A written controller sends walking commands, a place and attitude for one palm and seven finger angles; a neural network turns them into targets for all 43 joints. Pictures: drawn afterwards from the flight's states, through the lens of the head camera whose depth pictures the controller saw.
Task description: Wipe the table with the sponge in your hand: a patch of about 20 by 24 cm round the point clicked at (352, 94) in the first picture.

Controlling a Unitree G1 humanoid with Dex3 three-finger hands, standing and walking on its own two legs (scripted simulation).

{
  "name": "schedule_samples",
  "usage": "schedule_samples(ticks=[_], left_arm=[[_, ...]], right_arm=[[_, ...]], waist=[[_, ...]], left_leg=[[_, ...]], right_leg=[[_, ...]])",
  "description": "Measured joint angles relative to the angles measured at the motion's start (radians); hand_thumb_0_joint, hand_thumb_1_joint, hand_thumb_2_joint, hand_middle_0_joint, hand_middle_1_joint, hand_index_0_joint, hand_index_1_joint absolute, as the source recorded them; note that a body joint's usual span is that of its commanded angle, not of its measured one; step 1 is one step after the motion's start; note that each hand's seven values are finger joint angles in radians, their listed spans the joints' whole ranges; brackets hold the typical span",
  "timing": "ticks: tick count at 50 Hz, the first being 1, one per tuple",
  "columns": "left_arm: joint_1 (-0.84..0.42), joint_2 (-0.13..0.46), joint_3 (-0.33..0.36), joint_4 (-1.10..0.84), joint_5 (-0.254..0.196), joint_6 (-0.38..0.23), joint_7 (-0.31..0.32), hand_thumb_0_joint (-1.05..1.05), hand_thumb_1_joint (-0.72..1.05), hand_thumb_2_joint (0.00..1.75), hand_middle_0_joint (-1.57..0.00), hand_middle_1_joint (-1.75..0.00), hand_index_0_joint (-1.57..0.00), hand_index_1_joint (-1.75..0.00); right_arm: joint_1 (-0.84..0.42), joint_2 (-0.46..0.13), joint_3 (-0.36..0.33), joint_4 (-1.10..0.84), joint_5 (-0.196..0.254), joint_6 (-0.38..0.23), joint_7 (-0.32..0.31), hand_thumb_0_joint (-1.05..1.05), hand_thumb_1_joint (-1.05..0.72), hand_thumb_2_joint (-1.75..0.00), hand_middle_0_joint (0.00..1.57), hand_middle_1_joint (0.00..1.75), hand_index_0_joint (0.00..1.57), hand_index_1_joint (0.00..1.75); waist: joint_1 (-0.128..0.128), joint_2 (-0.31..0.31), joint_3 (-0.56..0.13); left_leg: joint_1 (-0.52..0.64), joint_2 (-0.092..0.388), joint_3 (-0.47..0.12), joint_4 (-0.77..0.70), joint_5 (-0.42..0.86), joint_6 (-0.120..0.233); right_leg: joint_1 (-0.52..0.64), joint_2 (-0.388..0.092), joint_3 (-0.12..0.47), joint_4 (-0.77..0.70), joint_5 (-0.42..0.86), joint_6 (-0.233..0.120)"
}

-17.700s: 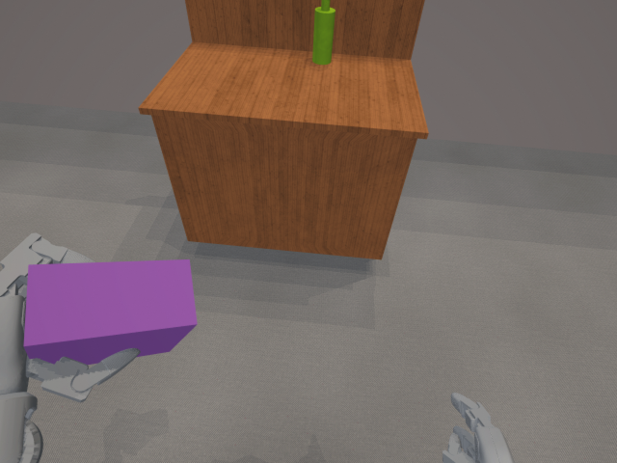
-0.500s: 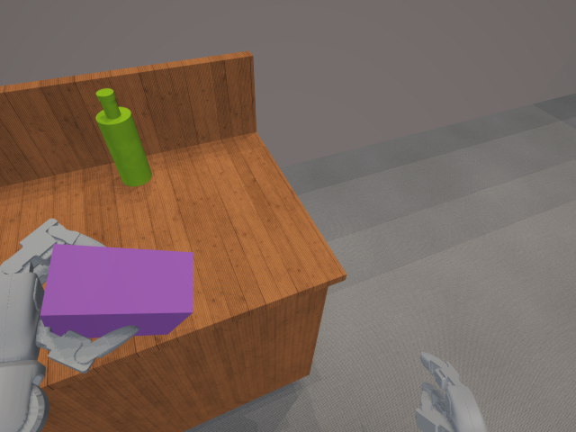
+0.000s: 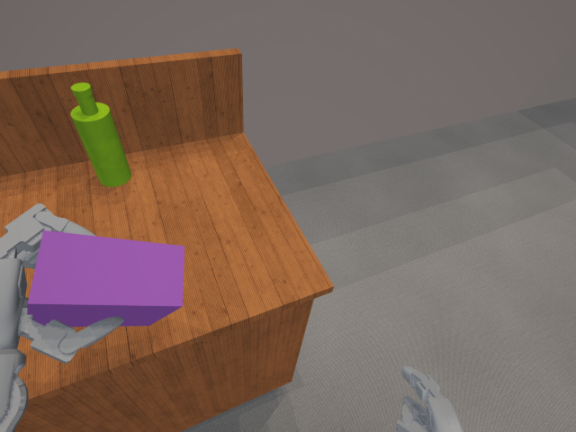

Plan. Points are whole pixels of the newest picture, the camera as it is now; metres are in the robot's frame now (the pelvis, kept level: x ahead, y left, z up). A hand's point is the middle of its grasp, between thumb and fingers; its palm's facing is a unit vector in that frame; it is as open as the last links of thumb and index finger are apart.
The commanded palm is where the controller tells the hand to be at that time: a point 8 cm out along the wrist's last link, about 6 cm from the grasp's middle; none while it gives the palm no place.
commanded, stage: shuffle to correct the standing spot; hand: left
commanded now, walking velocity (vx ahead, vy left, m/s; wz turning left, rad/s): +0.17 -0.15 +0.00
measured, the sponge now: (127, 287) +0.24 +0.21 +0.12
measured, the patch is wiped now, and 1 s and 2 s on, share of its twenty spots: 0.00 0.00 0.00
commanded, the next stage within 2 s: come to a stop and stand still in 1.94 s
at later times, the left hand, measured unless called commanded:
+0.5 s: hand (138, 254) +0.27 +0.19 +0.15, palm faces +0.36 -0.85 -0.39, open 10.7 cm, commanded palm +0.19 +0.23 +0.18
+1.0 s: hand (172, 236) +0.28 +0.16 +0.18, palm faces +0.29 -0.82 -0.50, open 10.7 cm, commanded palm +0.21 +0.21 +0.18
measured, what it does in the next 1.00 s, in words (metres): steps on the spot: left foot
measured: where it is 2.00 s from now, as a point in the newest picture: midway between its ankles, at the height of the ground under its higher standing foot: outside the picture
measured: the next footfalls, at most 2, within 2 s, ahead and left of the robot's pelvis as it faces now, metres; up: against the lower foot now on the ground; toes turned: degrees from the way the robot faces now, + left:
left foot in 0.80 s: +0.19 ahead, +0.07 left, +0.00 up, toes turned +1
right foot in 1.06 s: +0.14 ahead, -0.20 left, +0.00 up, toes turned -4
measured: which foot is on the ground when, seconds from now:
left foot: down 0.00-0.50, up 0.52-0.78, down 0.80-1.00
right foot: down 0.00-0.78, up 0.80-1.00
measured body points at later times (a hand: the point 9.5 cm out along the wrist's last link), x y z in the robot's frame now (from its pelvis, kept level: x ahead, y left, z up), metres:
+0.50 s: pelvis +0.04 -0.05 -0.01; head +0.05 -0.04 +0.44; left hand +0.24 +0.24 +0.18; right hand +0.21 -0.28 -0.09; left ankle +0.02 +0.08 -0.73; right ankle -0.03 -0.11 -0.74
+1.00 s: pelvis +0.04 -0.06 -0.02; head +0.07 -0.06 +0.43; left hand +0.25 +0.20 +0.20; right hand +0.23 -0.27 -0.09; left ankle +0.15 +0.07 -0.74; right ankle +0.08 -0.18 -0.68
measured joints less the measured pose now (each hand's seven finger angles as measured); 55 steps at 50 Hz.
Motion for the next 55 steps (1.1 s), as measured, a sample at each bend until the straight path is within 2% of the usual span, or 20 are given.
schedule_samples(ticks=[9, 15, 18, 22, 23, 25, 28, 31, 34, 36, 38, 40, 41, 43, 45, 46, 47, 49, 53, 55], left_arm=[[0.030, 0.003, 0.026, -0.091, -0.032, 0.010, 0.015, -0.02, -0.55, 1.03, -0.66, -1.33, -0.69, -1.31], [0.028, 0.003, 0.023, -0.082, -0.046, 0.006, 0.021, -0.02, -0.55, 1.03, -0.66, -1.33, -0.69, -1.31], [0.033, 0.001, 0.040, -0.060, -0.050, 0.012, 0.027, -0.02, -0.55, 1.03, -0.66, -1.33, -0.69, -1.31], [0.018, -0.006, 0.046, -0.031, -0.048, 0.027, 0.023, -0.02, -0.55, 1.03, -0.66, -1.33, -0.69, -1.30], [0.017, -0.007, 0.041, -0.032, -0.044, 0.035, 0.020, -0.02, -0.55, 1.03, -0.66, -1.33, -0.69, -1.30], [0.010, -0.013, 0.026, -0.045, -0.038, 0.045, 0.013, -0.02, -0.55, 1.03, -0.66, -1.33, -0.69, -1.30], [0.028, -0.021, 0.010, -0.076, -0.044, 0.023, 0.018, -0.02, -0.55, 1.03, -0.66, -1.33, -0.69, -1.30], [0.079, -0.030, 0.019, -0.097, -0.043, -0.004, 0.032, -0.02, -0.55, 1.03, -0.66, -1.33, -0.69, -1.30], [0.064, -0.030, 0.024, -0.082, -0.034, -0.015, 0.044, -0.02, -0.55, 1.03, -0.66, -1.33, -0.69, -1.30], [0.015, -0.029, 0.025, -0.062, -0.028, -0.013, 0.050, -0.02, -0.55, 1.03, -0.66, -1.33, -0.69, -1.30], [-0.026, -0.031, 0.032, -0.056, -0.027, -0.007, 0.055, -0.02, -0.55, 1.03, -0.66, -1.33, -0.69, -1.30], [-0.036, -0.038, 0.045, -0.071, -0.030, 0.001, 0.059, -0.02, -0.55, 1.03, -0.66, -1.33, -0.69, -1.30], [-0.050, -0.030, 0.051, -0.069, -0.032, 0.002, 0.059, -0.02, -0.55, 1.03, -0.66, -1.33, -0.69, -1.30], [-0.093, 0.000, 0.053, -0.045, -0.029, 0.010, 0.044, -0.02, -0.55, 1.03, -0.66, -1.33, -0.69, -1.30], [-0.114, 0.024, 0.042, -0.041, -0.023, 0.030, 0.021, -0.02, -0.55, 1.03, -0.66, -1.33, -0.69, -1.30], [-0.110, 0.034, 0.038, -0.053, -0.020, 0.034, 0.011, -0.02, -0.55, 1.03, -0.66, -1.33, -0.69, -1.30], [-0.094, 0.042, 0.038, -0.075, -0.019, 0.031, 0.003, -0.02, -0.55, 1.03, -0.66, -1.33, -0.69, -1.30], [-0.029, 0.054, 0.050, -0.131, -0.020, 0.007, -0.010, -0.02, -0.55, 1.03, -0.66, -1.33, -0.69, -1.30], [0.125, 0.127, 0.134, -0.211, -0.024, -0.031, -0.012, -0.02, -0.55, 1.03, -0.66, -1.33, -0.70, -1.30], [0.096, 0.113, 0.138, -0.181, -0.017, -0.032, -0.015, -0.02, -0.55, 1.03, -0.66, -1.33, -0.70, -1.30]], right_arm=[[-0.009, -0.039, -0.021, -0.008, 0.011, 0.014, -0.003, 0.01, -0.91, -0.90, 0.20, 0.30, 0.20, 0.30], [-0.023, -0.062, -0.044, -0.002, 0.019, 0.043, -0.013, 0.01, -0.91, -0.90, 0.20, 0.30, 0.20, 0.30], [-0.023, -0.064, -0.040, -0.010, 0.018, 0.058, -0.017, 0.01, -0.91, -0.90, 0.20, 0.30, 0.20, 0.30], [-0.034, -0.056, -0.043, -0.027, 0.013, 0.065, -0.020, 0.01, -0.91, -0.90, 0.20, 0.30, 0.20, 0.30], [-0.030, -0.053, -0.042, -0.033, 0.013, 0.066, -0.019, 0.01, -0.91, -0.90, 0.20, 0.30, 0.20, 0.30], [-0.029, -0.050, -0.042, -0.032, 0.019, 0.066, -0.014, 0.01, -0.91, -0.90, 0.20, 0.30, 0.20, 0.30], [-0.020, -0.039, -0.030, -0.015, 0.026, 0.071, -0.006, 0.01, -0.91, -0.90, 0.20, 0.30, 0.20, 0.30], [-0.002, -0.038, -0.019, -0.012, 0.023, 0.073, -0.004, 0.01, -0.91, -0.90, 0.20, 0.30, 0.20, 0.30], [0.008, -0.044, -0.019, -0.011, 0.017, 0.072, -0.004, 0.01, -0.91, -0.90, 0.20, 0.30, 0.20, 0.30], [0.004, -0.046, -0.019, -0.007, 0.014, 0.070, -0.002, 0.01, -0.91, -0.90, 0.20, 0.30, 0.20, 0.30], [-0.012, -0.048, -0.016, -0.008, 0.013, 0.067, 0.001, 0.01, -0.91, -0.90, 0.20, 0.30, 0.20, 0.30], [-0.039, -0.061, -0.019, -0.030, 0.008, 0.064, 0.004, 0.01, -0.91, -0.90, 0.20, 0.30, 0.20, 0.30], [-0.066, -0.050, -0.030, -0.033, 0.004, 0.064, 0.005, 0.01, -0.91, -0.90, 0.20, 0.30, 0.20, 0.30], [-0.115, -0.015, -0.038, -0.033, 0.001, 0.069, 0.014, 0.01, -0.91, -0.90, 0.20, 0.30, 0.20, 0.30], [-0.134, 0.008, -0.027, -0.037, -0.006, 0.071, 0.024, 0.01, -0.91, -0.90, 0.20, 0.30, 0.20, 0.30], [-0.135, 0.013, -0.021, -0.043, -0.009, 0.073, 0.028, 0.01, -0.91, -0.90, 0.20, 0.30, 0.20, 0.30], [-0.131, 0.013, -0.018, -0.051, -0.010, 0.074, 0.031, 0.01, -0.91, -0.90, 0.20, 0.30, 0.20, 0.30], [-0.108, 0.005, -0.021, -0.067, -0.003, 0.073, 0.039, 0.01, -0.91, -0.90, 0.20, 0.30, 0.20, 0.30], [-0.012, -0.008, -0.029, -0.089, 0.014, 0.067, 0.029, 0.01, -0.91, -0.90, 0.20, 0.30, 0.20, 0.30], [0.006, -0.035, -0.037, -0.040, 0.016, 0.065, 0.013, 0.01, -0.91, -0.90, 0.20, 0.30, 0.20, 0.30]], waist=[[-0.007, -0.004, 0.004], [-0.020, -0.008, -0.011], [-0.019, -0.020, -0.023], [-0.024, -0.006, 0.002], [-0.024, 0.003, 0.006], [-0.023, 0.028, 0.025], [0.002, 0.007, 0.045], [0.033, -0.011, 0.041], [0.051, -0.010, 0.050], [0.056, -0.014, 0.067], [0.052, -0.025, 0.090], [0.050, 0.001, 0.106], [0.041, -0.008, 0.122], [0.022, -0.047, 0.155], [-0.011, -0.065, 0.162], [-0.023, -0.061, 0.160], [-0.031, -0.049, 0.156], [-0.028, -0.009, 0.141], [0.008, 0.037, 0.071], [0.030, 0.079, 0.067]], left_leg=[[-0.006, 0.036, -0.014, 0.085, -0.078, -0.037], [-0.012, 0.040, 0.016, 0.161, -0.090, -0.031], [0.025, 0.035, 0.035, 0.116, -0.110, -0.028], [0.036, 0.037, 0.026, 0.098, -0.121, -0.054], [0.030, 0.042, 0.018, 0.105, -0.120, -0.055], [-0.019, 0.062, 0.005, 0.186, -0.092, -0.041], [-0.138, 0.030, 0.003, 0.496, -0.130, -0.026], [-0.238, 0.010, 0.021, 0.681, -0.155, -0.023], [-0.295, 0.021, 0.036, 0.665, -0.137, -0.023], [-0.279, 0.033, 0.053, 0.521, -0.092, -0.018], [-0.191, 0.028, 0.071, 0.275, 0.036, -0.002], [-0.066, 0.041, 0.069, 0.076, 0.146, 0.020], [-0.046, 0.035, 0.082, 0.080, 0.071, 0.007], [-0.037, 0.011, 0.106, 0.110, 0.025, -0.012], [-0.036, -0.002, 0.091, 0.092, 0.053, -0.023], [-0.043, 0.000, 0.076, 0.082, 0.068, -0.023], [-0.054, 0.009, 0.060, 0.077, 0.078, -0.022], [-0.080, 0.039, 0.032, 0.078, 0.082, -0.032], [-0.171, 0.092, 0.015, 0.200, -0.030, -0.051], [-0.232, 0.096, -0.027, 0.393, -0.168, -0.047]], right_leg=[[0.000, 0.039, -0.010, 0.067, -0.069, -0.043], [0.016, 0.035, -0.012, 0.111, -0.117, -0.059], [0.008, 0.026, -0.002, 0.146, -0.139, -0.057], [-0.014, 0.022, -0.025, 0.199, -0.142, -0.022], [0.009, 0.027, -0.036, 0.155, -0.147, -0.032], [0.039, 0.050, -0.060, 0.088, -0.128, -0.085], [0.067, 0.047, -0.057, 0.049, -0.098, -0.094], [0.092, 0.044, -0.029, -0.002, -0.075, -0.094], [0.119, 0.040, -0.020, -0.043, -0.060, -0.090], [0.131, 0.031, -0.022, -0.039, -0.067, -0.084], [0.121, 0.015, -0.020, 0.038, -0.108, -0.077], [0.039, 0.019, -0.026, 0.270, -0.163, -0.054], [-0.030, 0.012, -0.010, 0.447, -0.174, -0.034], [-0.174, 0.017, 0.057, 0.774, -0.168, -0.012], [-0.294, 0.014, 0.069, 0.954, -0.137, -0.005], [-0.340, 0.006, 0.064, 0.982, -0.128, -0.007], [-0.370, -0.007, 0.055, 0.960, -0.122, -0.013], [-0.366, -0.041, 0.026, 0.770, -0.104, -0.027], [-0.185, -0.087, -0.035, 0.297, -0.079, -0.033], [-0.168, -0.065, -0.074, 0.294, -0.083, -0.013]])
